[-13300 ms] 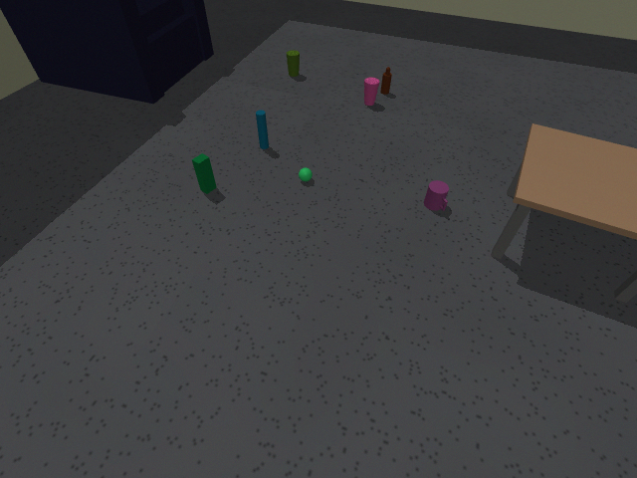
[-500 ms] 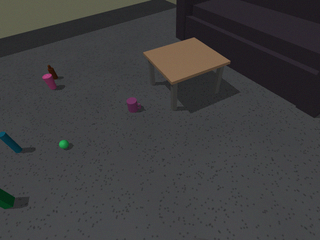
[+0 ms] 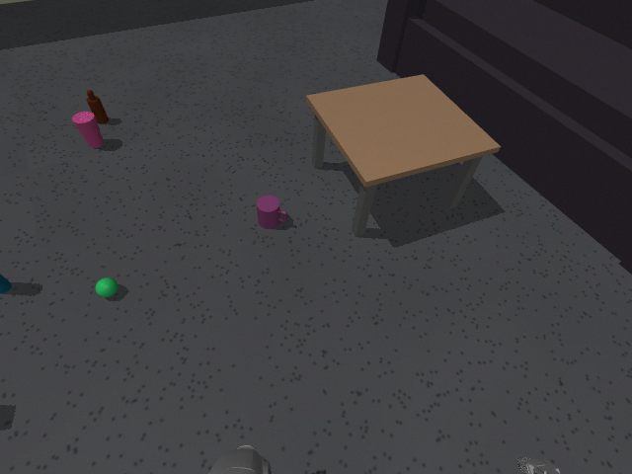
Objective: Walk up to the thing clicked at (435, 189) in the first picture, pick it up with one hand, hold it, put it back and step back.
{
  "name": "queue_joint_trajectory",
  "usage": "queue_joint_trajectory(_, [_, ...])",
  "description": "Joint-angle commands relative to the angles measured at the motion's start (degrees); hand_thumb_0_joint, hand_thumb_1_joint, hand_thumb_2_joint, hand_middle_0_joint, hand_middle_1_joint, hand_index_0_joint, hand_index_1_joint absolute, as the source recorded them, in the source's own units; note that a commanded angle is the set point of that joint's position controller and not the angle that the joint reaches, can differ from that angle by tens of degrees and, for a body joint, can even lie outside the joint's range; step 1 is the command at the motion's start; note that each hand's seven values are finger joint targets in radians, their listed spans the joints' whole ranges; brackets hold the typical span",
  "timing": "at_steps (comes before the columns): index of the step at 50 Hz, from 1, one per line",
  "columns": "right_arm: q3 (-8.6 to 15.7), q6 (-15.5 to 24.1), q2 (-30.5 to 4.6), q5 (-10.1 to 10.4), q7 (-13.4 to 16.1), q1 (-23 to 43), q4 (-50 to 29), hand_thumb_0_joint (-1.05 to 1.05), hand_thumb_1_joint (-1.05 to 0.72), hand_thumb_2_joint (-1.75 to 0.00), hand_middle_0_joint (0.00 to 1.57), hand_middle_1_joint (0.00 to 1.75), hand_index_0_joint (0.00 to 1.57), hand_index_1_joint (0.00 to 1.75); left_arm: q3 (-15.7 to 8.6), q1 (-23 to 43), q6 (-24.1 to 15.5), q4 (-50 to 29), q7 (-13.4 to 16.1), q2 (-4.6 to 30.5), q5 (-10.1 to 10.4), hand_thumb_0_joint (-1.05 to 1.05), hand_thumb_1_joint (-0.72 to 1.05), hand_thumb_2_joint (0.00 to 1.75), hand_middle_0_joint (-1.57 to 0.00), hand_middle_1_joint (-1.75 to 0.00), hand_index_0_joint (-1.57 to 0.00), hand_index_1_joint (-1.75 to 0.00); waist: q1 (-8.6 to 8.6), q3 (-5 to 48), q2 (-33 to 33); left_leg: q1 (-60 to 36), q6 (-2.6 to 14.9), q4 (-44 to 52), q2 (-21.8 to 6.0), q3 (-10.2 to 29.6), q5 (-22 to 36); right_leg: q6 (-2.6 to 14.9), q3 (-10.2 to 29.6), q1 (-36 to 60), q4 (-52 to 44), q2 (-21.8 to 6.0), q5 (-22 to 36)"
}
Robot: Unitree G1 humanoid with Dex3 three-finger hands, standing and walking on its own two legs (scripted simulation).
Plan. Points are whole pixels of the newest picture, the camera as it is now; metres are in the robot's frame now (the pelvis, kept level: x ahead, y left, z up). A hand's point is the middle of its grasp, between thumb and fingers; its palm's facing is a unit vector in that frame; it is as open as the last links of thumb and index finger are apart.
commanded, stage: walk up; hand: left
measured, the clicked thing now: (272, 213) +1.11 +0.16 -0.70
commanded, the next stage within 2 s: none
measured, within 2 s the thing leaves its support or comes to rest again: neither
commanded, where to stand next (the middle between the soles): +0.78 -0.01 m, yaw -2 degrees
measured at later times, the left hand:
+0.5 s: hand (175, 332) +0.33 +0.23 -0.11, palm faces -0.01 -0.91 -0.41, open 7.4 cm
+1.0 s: hand (173, 248) +0.51 +0.28 -0.14, palm faces -0.06 -0.94 -0.34, open 7.4 cm
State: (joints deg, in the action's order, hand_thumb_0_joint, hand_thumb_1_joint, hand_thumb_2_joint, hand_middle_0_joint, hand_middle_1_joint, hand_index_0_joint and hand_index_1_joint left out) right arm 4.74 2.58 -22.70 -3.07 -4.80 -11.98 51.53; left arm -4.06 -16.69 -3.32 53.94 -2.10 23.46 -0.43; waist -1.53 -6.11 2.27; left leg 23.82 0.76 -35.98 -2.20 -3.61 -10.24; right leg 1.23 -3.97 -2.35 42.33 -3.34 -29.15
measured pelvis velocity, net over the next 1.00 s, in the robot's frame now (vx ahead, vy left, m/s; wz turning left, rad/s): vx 0.45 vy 0.01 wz -0.02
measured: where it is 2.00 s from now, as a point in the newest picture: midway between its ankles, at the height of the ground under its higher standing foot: (309, 295)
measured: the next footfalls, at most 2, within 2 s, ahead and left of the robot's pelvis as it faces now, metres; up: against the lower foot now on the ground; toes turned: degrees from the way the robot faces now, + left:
right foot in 0.38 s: +0.35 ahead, -0.17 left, +0.00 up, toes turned -6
left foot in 0.80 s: +0.53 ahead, +0.11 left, +0.00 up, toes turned +4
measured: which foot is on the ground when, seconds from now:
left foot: down 0.00-0.40, up 0.42-0.78, down 0.80-1.00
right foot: up 0.00-0.36, down 0.38-0.82, up 0.84-1.00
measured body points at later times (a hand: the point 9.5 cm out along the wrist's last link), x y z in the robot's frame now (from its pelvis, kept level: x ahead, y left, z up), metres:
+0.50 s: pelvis +0.25 -0.04 +0.00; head +0.26 -0.08 +0.45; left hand +0.33 +0.28 -0.08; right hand +0.30 -0.36 -0.13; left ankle +0.17 +0.10 -0.64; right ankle +0.31 -0.16 -0.72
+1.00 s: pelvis +0.45 +0.01 +0.02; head +0.46 +0.04 +0.46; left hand +0.51 +0.33 -0.11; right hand +0.51 -0.31 -0.07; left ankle +0.49 +0.11 -0.72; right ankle +0.44 -0.14 -0.65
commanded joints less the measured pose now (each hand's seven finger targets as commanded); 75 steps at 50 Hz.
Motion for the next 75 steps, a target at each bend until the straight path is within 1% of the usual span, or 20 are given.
queue_joint_trajectory(1, [6.57, 1.91, -20.41, 3.01, 2.70, -13.32, -2.96, 0.00, -0.90, -0.90, 0.20, 0.30, 0.20, 0.30, -1.64, 1.41, -1.52, -6.29, 1.52, 14.54, 0.81, 0.00, 0.90, 0.90, -0.20, -0.30, -0.20, -0.30, 8.14, 13.67, -10.91, -36.72, 17.66, 18.79, -22.29, 40.68, -5.70, 2.25, 10.53, -36.46, 31.18, 3.97, -0.46])
queue_joint_trajectory(6, [2.98, 3.02, -14.09, 3.40, 3.38, -5.44, -5.67, 0.00, -0.90, -0.90, 0.20, 0.30, 0.20, 0.30, -1.31, -2.71, -0.87, -4.38, -0.11, 10.34, 1.58, 0.00, 0.90, 0.90, -0.20, -0.30, -0.20, -0.30, 1.92, 4.11, -7.77, -15.73, 11.24, 18.75, -13.35, 9.64, 16.90, 0.02, 9.92, -25.25, 21.28, 0.37, 10.66])
queue_joint_trajectory(14, [3.23, 3.28, -15.61, 2.66, 2.35, -2.64, -8.42, 0.00, -0.90, -0.90, 0.20, 0.30, 0.20, 0.30, -2.32, 3.16, -1.51, -6.48, -2.37, 9.77, -0.01, 0.00, 0.90, 0.90, -0.20, -0.30, -0.20, -0.30, 2.01, 2.65, -11.28, -9.92, 10.69, 17.44, -11.66, 3.22, 2.62, -0.51, 1.37, -15.94, -5.80, -1.27, 23.84])
queue_joint_trajectory(18, [1.72, 2.55, -11.96, 2.93, 2.46, -3.93, -9.33, 0.00, -0.90, -0.90, 0.20, 0.30, 0.20, 0.30, -4.75, -8.43, -2.19, -2.52, -1.13, 14.05, -0.39, 0.00, 0.90, 0.90, -0.20, -0.30, -0.20, -0.30, -4.46, 9.88, 2.23, -0.94, 6.36, -6.45, -6.31, -0.67, 3.17, 1.93, 0.96, 6.44, -9.54, 1.42, 18.17])
queue_joint_trajectory(20, [0.21, 1.78, -8.65, 3.14, 2.46, -9.06, -9.41, 0.00, -0.90, -0.90, 0.20, 0.30, 0.20, 0.30, -5.96, -12.49, -3.12, -4.42, 0.19, 20.78, -0.31, 0.00, 0.90, 0.90, -0.20, -0.30, -0.20, -0.30, -4.47, 8.92, 14.96, 12.15, 1.98, -31.11, 4.50, 1.49, -19.79, 7.85, 39.04, 7.72, -28.14, -19.34, -1.85])
queue_joint_trajectory(21, [1.73, 1.41, -14.18, 2.90, 3.01, -7.28, -8.67, 0.00, -0.90, -0.90, 0.20, 0.30, 0.20, 0.30, -5.65, -8.82, -2.94, -5.39, 0.20, 21.77, 0.32, 0.00, 0.90, 0.90, -0.20, -0.30, -0.20, -0.30, -3.99, 7.81, 11.77, 13.44, 1.53, -35.62, 1.92, 4.18, -20.56, 13.57, 45.80, 6.10, -29.84, -22.30, -1.08])
queue_joint_trajectory(28, [1.78, 0.22, -11.50, 3.22, 1.52, -8.11, -5.05, 0.00, -0.90, -0.90, 0.20, 0.30, 0.20, 0.30, -3.27, -0.60, -3.59, -8.02, 0.96, 14.54, 0.30, 0.00, 0.90, 0.90, -0.20, -0.30, -0.20, -0.30, 1.24, 2.73, 6.56, 4.94, 0.44, -22.39, -2.32, 6.51, -7.13, 10.50, 11.27, -10.74, -26.92, -10.05, 20.16])
queue_joint_trajectory(36, [2.34, 1.39, -10.82, 2.11, -0.16, 0.81, -7.71, 0.00, -0.90, -0.90, 0.20, 0.30, 0.20, 0.30, -3.71, -2.25, -3.52, -9.23, 0.41, 16.28, -0.18, 0.00, 0.90, 0.90, -0.20, -0.30, -0.20, -0.30, -1.01, 3.64, 5.13, -1.38, 0.17, 0.46, -2.61, 1.31, -0.85, 10.08, 8.39, -9.63, -24.02, -12.03, 15.69])
queue_joint_trajectory(39, [3.46, 2.01, -12.45, 1.67, 0.65, -8.97, -4.37, 0.00, -0.90, -0.90, 0.20, 0.30, 0.20, 0.30, -2.75, -0.37, -2.87, -9.55, 0.43, 14.67, -0.36, 0.00, 0.90, 0.90, -0.20, -0.30, -0.20, -0.30, 5.33, 8.40, -0.69, -18.79, 1.54, 3.71, -0.20, -0.47, 1.43, 7.28, 5.36, -16.21, -10.75, -9.97, 21.20])
queue_joint_trajectory(40, [4.54, 2.41, -15.45, 1.37, 1.35, -14.30, -2.72, 0.00, -0.90, -0.90, 0.20, 0.30, 0.20, 0.30, -1.64, -2.83, -2.62, -9.52, 0.55, 11.65, -0.10, 0.00, 0.90, 0.90, -0.20, -0.30, -0.20, -0.30, 7.50, 11.48, -10.37, -26.76, 3.34, 7.91, -1.45, 3.43, -6.27, 5.56, 0.68, -20.45, 4.51, -5.02, 22.50])
queue_joint_trajectory(42, [5.69, 2.81, -21.58, 1.93, 2.42, -13.92, -5.60, 0.00, -0.90, -0.90, 0.20, 0.30, 0.20, 0.30, -0.97, -7.15, -1.67, -8.75, 1.00, 10.23, 0.36, 0.00, 0.90, 0.90, -0.20, -0.30, -0.20, -0.30, 6.09, 10.37, -16.61, -29.36, 10.96, 23.11, -21.73, 42.36, -26.18, 1.81, 3.86, -36.99, 23.63, 5.57, -1.10])
queue_joint_trajectory(43, [5.82, 2.51, -22.06, 3.46, 2.21, -11.10, -5.97, 0.00, -0.90, -0.90, 0.20, 0.30, 0.20, 0.30, -1.77, -5.46, -1.23, -7.94, 1.64, 14.79, -0.07, 0.00, 0.90, 0.90, -0.20, -0.30, -0.20, -0.30, 5.58, 7.72, -13.38, -25.22, 14.86, 22.75, -23.59, 42.96, -26.64, 2.42, 7.55, -37.32, 27.37, 1.66, -1.05])
queue_joint_trajectory(48, [2.56, 3.57, -14.87, 3.37, 2.91, -6.78, -6.48, 0.00, -0.90, -0.90, 0.20, 0.30, 0.20, 0.30, -1.52, -7.10, -0.97, -4.90, 0.48, 11.75, 1.09, 0.00, 0.90, 0.90, -0.20, -0.30, -0.20, -0.30, 1.17, 1.78, -10.06, -13.06, 9.37, 19.84, -13.18, 13.78, 6.69, 0.97, 8.31, -28.16, 19.22, -1.74, 11.07])
queue_joint_trajectory(55, [3.19, 3.35, -16.26, 2.74, 2.83, -8.55, -7.95, 0.00, -0.90, -0.90, 0.20, 0.30, 0.20, 0.30, -1.50, 2.33, -0.76, -8.27, -1.27, 10.06, -0.19, 0.00, 0.90, 0.90, -0.20, -0.30, -0.20, -0.30, 4.06, 1.52, -10.65, -15.35, 12.74, 21.10, -13.16, 8.86, 2.87, -1.00, 3.12, -27.47, 0.45, -2.98, 15.98])
queue_joint_trajectory(62, [2.38, 1.82, -14.47, 3.12, 2.68, -5.85, -10.12, 0.00, -0.90, -0.90, 0.20, 0.30, 0.20, 0.30, -2.44, -2.46, -2.00, -5.72, -0.63, 10.13, -0.26, 0.00, 0.90, 0.90, -0.20, -0.30, -0.20, -0.30, -0.26, 5.63, -4.83, -8.99, 8.22, 6.58, -9.77, 4.26, 4.90, 0.90, -0.94, -6.92, -13.61, 2.66, 21.02])
queue_joint_trajectory(63, [1.28, 1.82, -11.84, 3.11, 2.69, -7.59, -10.19, 0.00, -0.90, -0.90, 0.20, 0.30, 0.20, 0.30, -3.43, -6.52, -2.48, -4.52, 0.01, 12.37, -0.42, 0.00, 0.90, 0.90, -0.20, -0.30, -0.20, -0.30, -2.20, 8.81, 0.85, -5.36, 6.71, -3.22, -6.83, 1.95, 4.76, 1.97, 1.49, 1.98, -15.71, 1.99, 18.00])
queue_joint_trajectory(65, [-0.42, 1.28, -8.34, 3.09, 2.81, -11.63, -9.93, 0.00, -0.90, -0.90, 0.20, 0.30, 0.20, 0.30, -4.97, -9.80, -3.17, -5.84, 1.16, 19.05, -0.29, 0.00, 0.90, 0.90, -0.20, -0.30, -0.20, -0.30, -2.65, 9.60, 12.56, 12.32, 1.81, -24.73, 3.89, 0.81, -19.80, 8.95, 38.03, 9.13, -28.22, -20.15, 3.17])
queue_joint_trajectory(66, [1.26, 0.53, -14.13, 2.54, 3.41, -10.74, -8.64, 0.00, -0.90, -0.90, 0.20, 0.30, 0.20, 0.30, -4.86, -6.42, -2.71, -6.23, 1.02, 19.77, 0.31, 0.00, 0.90, 0.90, -0.20, -0.30, -0.20, -0.30, -2.30, 7.85, 7.84, 12.21, 1.89, -28.08, 0.26, 4.29, -21.11, 14.02, 40.89, 5.01, -27.83, -22.24, -1.72])
queue_joint_trajectory(70, [1.10, 0.27, -12.71, 3.39, 2.88, -10.82, -5.50, 0.00, -0.90, -0.90, 0.20, 0.30, 0.20, 0.30, -3.21, -1.92, -2.71, -7.67, 1.45, 14.55, 0.95, 0.00, 0.90, 0.90, -0.20, -0.30, -0.20, -0.30, 0.53, 3.43, 5.86, 8.80, 1.29, -24.28, -2.26, 7.56, -12.02, 8.98, 18.92, -4.13, -27.20, -12.36, 13.93])
queue_joint_trajectory(75, [1.42, -0.05, -11.35, 2.36, 1.45, -9.27, -5.23, 0.00, -0.90, -0.90, 0.20, 0.30, 0.20, 0.30, -3.30, -0.58, -2.93, -9.46, 0.90, 14.76, -0.07, 0.00, 0.90, 0.90, -0.20, -0.30, -0.20, -0.30, 0.69, 1.40, 8.55, 6.50, -0.99, -14.35, -2.67, 4.07, -6.55, 11.34, 10.89, -10.03, -29.37, -10.33, 10.04])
